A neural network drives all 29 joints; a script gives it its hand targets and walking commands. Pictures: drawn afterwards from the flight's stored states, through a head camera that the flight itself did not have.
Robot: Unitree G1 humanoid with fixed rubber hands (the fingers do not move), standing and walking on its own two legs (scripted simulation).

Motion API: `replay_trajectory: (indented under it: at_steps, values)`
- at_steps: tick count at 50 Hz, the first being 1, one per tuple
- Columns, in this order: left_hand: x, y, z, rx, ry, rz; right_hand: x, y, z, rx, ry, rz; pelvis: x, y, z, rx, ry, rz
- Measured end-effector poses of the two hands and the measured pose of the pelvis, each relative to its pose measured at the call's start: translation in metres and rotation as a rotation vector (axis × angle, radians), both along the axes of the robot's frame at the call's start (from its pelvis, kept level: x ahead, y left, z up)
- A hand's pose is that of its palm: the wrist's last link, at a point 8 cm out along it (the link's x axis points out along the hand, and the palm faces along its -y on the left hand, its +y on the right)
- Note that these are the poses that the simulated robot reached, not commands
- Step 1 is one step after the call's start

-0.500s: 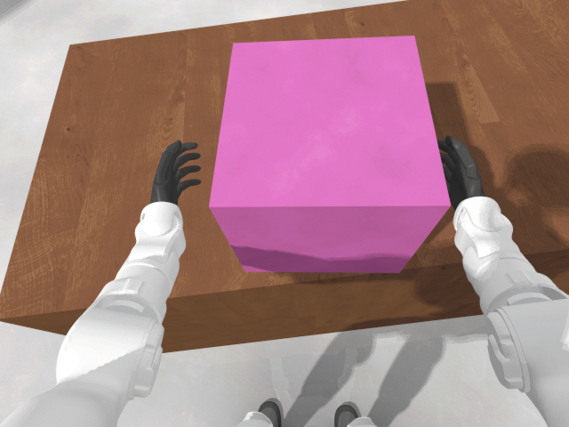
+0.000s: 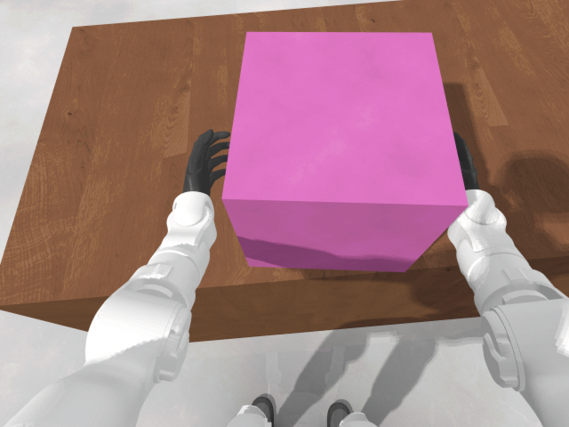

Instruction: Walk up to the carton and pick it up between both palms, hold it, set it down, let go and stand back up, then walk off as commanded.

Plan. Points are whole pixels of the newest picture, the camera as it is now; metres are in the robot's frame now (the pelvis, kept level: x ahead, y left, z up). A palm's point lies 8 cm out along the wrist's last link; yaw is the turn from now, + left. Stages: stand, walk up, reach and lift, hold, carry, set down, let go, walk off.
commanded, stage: reach and lift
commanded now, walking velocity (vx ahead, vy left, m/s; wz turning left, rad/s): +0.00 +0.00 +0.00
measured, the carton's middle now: (331, 160) +0.50 -0.03 +0.01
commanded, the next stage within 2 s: none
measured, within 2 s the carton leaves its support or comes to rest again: neither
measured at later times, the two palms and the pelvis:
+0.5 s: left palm (214, 188) +0.45 +0.15 +0.01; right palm (453, 189) +0.45 -0.20 +0.01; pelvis +0.00 +0.00 +0.00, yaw +0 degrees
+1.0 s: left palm (214, 190) +0.45 +0.15 +0.00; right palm (451, 191) +0.45 -0.20 +0.00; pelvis +0.01 +0.00 +0.00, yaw +0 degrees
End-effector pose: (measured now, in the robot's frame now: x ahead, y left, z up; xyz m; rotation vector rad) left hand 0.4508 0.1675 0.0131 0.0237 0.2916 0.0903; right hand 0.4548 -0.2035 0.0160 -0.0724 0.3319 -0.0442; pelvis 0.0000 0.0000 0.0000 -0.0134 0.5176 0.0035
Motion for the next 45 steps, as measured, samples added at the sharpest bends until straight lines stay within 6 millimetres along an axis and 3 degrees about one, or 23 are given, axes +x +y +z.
replay_trajectory:
  at_steps: [7,16,45]
  values:
    - [0.001,-0.018,-0.005,-0.018,0.012,-0.004,0.002,0.001,-0.002,0.037,-0.025,-0.03,0.002,0.001,0.0,-0.001,0.003,0.0]
    - [0.001,-0.02,-0.003,0.005,0.017,0.016,-0.002,0.002,-0.008,0.099,-0.036,-0.058,0.002,-0.001,0.0,-0.001,0.003,-0.001]
    - [-0.003,-0.02,-0.009,-0.032,-0.033,0.037,-0.003,0.006,-0.011,0.07,-0.086,-0.082,0.005,-0.001,0.0,-0.002,0.009,-0.003]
